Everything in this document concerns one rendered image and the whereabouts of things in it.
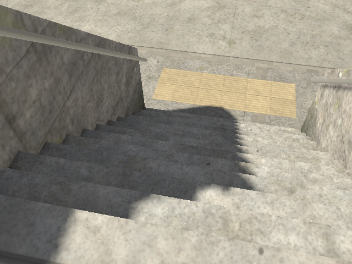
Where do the stairs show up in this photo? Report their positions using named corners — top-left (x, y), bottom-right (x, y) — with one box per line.
top-left (0, 107), bottom-right (352, 262)

